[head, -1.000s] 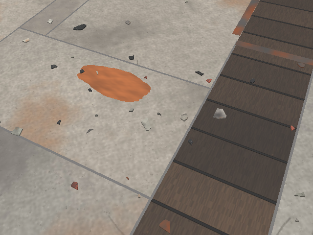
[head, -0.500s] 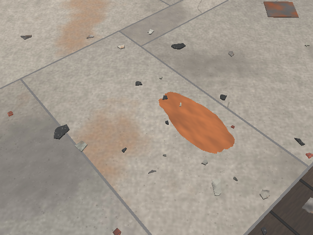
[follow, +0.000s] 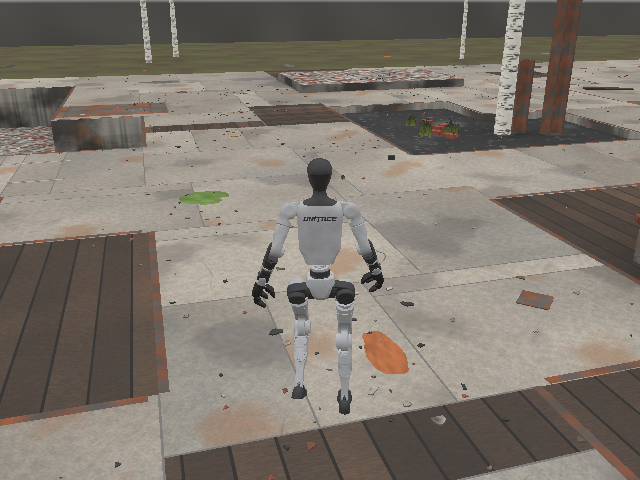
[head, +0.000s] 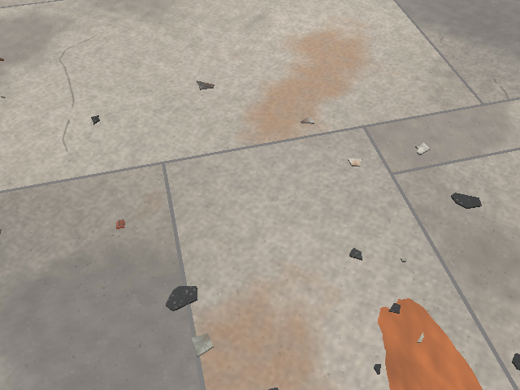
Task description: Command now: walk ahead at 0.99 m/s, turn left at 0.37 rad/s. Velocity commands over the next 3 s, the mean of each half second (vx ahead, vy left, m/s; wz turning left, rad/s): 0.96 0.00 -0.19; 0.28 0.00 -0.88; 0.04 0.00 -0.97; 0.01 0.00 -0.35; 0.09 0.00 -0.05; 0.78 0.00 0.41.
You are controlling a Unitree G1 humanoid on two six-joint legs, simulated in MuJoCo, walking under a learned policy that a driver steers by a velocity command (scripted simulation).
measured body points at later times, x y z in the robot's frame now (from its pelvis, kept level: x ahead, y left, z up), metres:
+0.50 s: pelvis +0.47 +0.03 +0.00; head +0.49 +0.03 +0.45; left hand +0.62 +0.29 -0.12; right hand +0.44 -0.26 -0.12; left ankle +0.40 +0.12 -0.74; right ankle +0.54 -0.11 -0.65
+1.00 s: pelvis +0.75 +0.01 +0.00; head +0.78 -0.03 +0.44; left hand +1.04 +0.18 -0.08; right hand +0.81 -0.33 -0.08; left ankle +0.96 +0.10 -0.69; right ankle +0.76 -0.06 -0.74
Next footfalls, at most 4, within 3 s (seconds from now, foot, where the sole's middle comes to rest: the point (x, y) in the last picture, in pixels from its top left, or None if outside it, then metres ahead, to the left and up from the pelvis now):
0.26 left None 0.44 0.12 -0.78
0.64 right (307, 280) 0.80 -0.07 -0.77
1.12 left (274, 227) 0.99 0.02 -0.77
1.56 right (300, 308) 0.71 -0.05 -0.77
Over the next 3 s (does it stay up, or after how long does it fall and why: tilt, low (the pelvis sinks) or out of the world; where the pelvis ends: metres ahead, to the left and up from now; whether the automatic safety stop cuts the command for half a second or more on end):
stays up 0.86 -0.25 -0.02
